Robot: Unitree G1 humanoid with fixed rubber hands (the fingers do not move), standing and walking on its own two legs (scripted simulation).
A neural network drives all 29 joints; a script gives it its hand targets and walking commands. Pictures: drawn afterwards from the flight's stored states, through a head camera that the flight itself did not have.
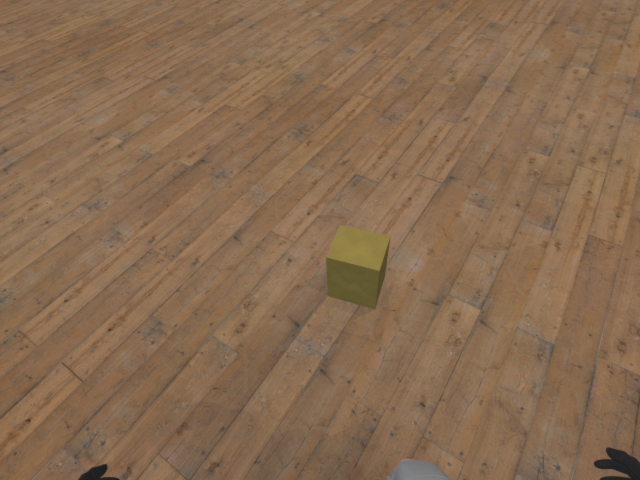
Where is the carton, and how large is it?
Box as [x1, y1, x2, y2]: [326, 225, 389, 308]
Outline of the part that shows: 340,225 326,256 328,295 374,308 384,277 389,236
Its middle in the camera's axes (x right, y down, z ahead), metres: +0.14 +0.11 +1.38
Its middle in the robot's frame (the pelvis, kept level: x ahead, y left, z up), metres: +0.86 -0.09 -0.66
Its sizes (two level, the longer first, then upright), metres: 0.179 0.149 0.240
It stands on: the floor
